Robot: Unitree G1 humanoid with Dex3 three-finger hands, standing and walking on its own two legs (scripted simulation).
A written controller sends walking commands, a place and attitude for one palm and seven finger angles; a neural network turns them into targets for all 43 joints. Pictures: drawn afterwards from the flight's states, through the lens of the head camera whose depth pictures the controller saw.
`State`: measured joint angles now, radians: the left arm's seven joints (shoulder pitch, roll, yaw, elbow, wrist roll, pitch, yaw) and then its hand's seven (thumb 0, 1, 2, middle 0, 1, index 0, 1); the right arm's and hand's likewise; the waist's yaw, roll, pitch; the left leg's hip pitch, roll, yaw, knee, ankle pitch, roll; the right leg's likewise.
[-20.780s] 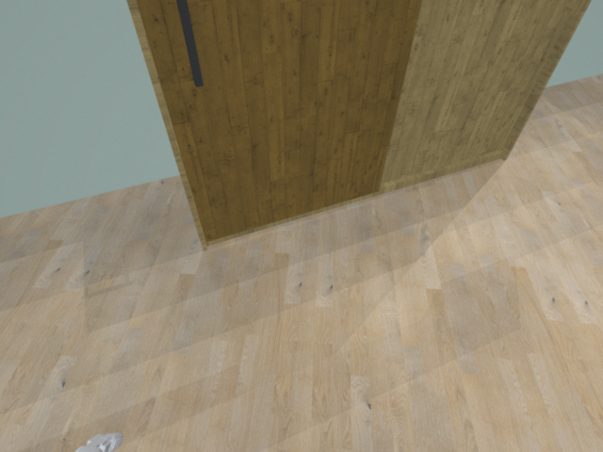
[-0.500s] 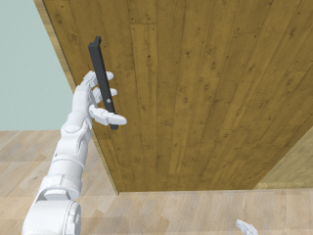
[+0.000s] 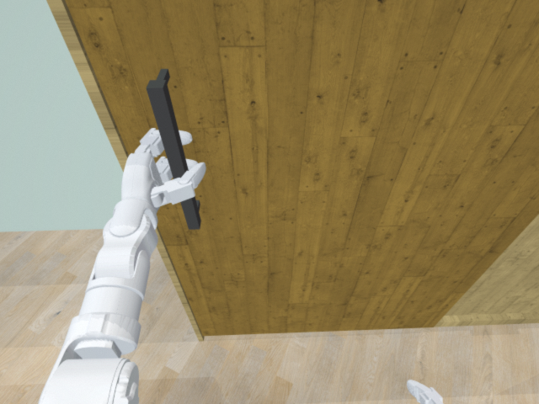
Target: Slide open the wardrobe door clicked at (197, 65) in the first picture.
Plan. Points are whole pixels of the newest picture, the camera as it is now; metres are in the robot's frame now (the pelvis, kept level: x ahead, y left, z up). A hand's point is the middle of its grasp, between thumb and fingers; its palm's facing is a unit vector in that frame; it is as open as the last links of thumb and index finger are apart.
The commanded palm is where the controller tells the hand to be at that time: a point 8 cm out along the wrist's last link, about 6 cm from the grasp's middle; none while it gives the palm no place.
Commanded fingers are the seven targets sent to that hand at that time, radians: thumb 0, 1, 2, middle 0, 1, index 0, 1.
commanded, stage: grip the handle and tug to test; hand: left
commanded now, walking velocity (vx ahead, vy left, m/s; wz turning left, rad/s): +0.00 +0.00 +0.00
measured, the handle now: (181, 160) +0.46 +0.16 +0.13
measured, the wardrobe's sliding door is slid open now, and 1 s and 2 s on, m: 0.00 0.00 0.00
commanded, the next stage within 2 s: tug the door sideways, standing still in 0.84 s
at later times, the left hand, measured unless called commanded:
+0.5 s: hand (186, 178) +0.40 +0.14 +0.14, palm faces +0.05 -1.00 +0.01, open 6.2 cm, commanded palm +0.36 +0.20 +0.14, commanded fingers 0.00 0.90 0.90 -0.45 -1.40 -0.45 -1.40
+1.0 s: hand (186, 179) +0.40 +0.14 +0.14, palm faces +0.04 -1.00 +0.01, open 6.2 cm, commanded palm +0.37 +0.18 +0.14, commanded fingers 0.00 0.90 0.90 -0.45 -1.40 -0.45 -1.40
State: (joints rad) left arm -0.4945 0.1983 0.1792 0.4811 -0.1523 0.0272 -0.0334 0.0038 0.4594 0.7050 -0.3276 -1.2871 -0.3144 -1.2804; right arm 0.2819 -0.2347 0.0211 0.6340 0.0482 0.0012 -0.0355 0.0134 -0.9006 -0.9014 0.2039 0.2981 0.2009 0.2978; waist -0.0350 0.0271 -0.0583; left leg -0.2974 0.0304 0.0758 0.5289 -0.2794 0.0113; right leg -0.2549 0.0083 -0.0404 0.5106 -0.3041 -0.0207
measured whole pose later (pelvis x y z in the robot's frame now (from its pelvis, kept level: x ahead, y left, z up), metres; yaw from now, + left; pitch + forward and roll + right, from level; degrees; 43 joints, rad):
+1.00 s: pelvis +0.03 -0.01 +0.00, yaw -1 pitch +3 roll +0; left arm -0.30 0.20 0.20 0.19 -0.19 0.14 -0.05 0.01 0.74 0.75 -0.26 -1.32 -0.26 -1.32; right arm 0.26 -0.24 0.02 0.57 0.05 0.04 -0.04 0.01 -0.90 -0.90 0.20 0.30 0.20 0.30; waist -0.04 0.03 -0.07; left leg -0.23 0.04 0.09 0.49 -0.30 0.00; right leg -0.20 0.02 -0.02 0.48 -0.33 -0.03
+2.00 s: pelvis -0.01 +0.00 -0.01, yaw +4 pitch +4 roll -1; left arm -0.68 0.14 0.00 0.64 -0.12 -0.04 0.10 -0.01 0.75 0.82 -0.32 -1.37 -0.26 -1.40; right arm 0.25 -0.22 0.03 0.71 0.03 -0.05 -0.03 0.01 -0.90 -0.90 0.20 0.30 0.20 0.30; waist 0.01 0.03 -0.03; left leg -0.38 -0.01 0.00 0.61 -0.29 0.02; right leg -0.31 -0.03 -0.11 0.58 -0.34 -0.01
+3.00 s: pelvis +0.11 -0.20 -0.02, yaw +13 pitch +0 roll -1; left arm -0.30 0.12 0.15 -0.11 -0.11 -0.07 0.22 0.00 0.75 0.84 -0.45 -1.40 -0.11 -1.39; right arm 0.05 -0.28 -0.05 0.60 0.05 -0.13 -0.06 0.01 -0.90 -0.90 0.20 0.30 0.20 0.30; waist 0.07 0.09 0.26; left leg -0.32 0.06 0.07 0.67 -0.28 0.00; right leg -0.41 -0.09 -0.08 0.77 -0.25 0.03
